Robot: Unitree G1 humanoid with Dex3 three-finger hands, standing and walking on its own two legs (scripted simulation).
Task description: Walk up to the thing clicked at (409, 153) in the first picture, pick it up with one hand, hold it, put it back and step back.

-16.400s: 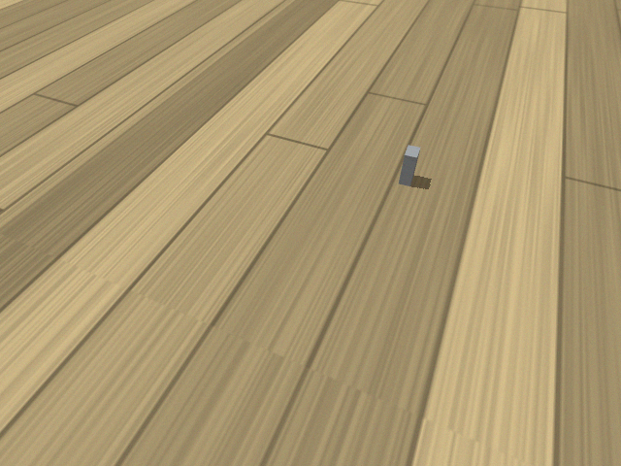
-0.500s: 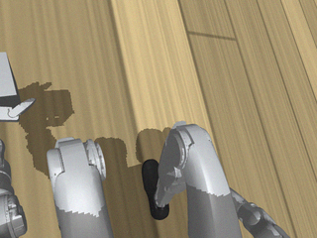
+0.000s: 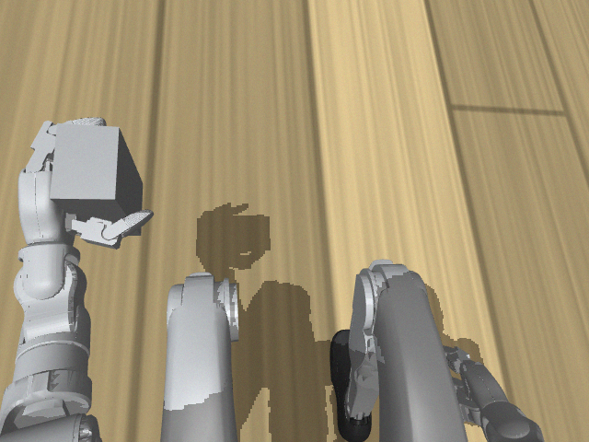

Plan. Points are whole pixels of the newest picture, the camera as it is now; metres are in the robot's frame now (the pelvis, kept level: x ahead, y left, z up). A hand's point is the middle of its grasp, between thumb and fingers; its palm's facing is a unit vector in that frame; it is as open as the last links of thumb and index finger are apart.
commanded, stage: hold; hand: left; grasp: from the side
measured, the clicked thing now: (106, 189) +0.42 +0.26 -0.05
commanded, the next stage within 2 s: none
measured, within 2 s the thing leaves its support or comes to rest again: neither
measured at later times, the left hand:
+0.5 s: hand (36, 78) +0.39 +0.22 +0.21, palm faces +0.22 -0.97 -0.07, open 12.4 cm
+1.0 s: hand out of the picture +0.40 +0.21 +0.33, palm faces +0.22 -0.97 -0.03, open 12.4 cm
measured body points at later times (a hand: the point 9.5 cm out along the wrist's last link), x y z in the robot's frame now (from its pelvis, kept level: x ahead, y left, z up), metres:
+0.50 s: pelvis +0.03 +0.00 +0.18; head +0.18 +0.03 +0.60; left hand +0.37 +0.27 +0.21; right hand +0.23 -0.24 +0.07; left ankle +0.08 +0.12 -0.33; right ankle +0.12 -0.15 -0.33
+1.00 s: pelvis +0.06 +0.00 +0.30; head +0.16 +0.03 +0.74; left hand +0.38 +0.26 +0.34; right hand +0.23 -0.23 +0.20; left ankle +0.07 +0.12 -0.33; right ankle +0.12 -0.15 -0.33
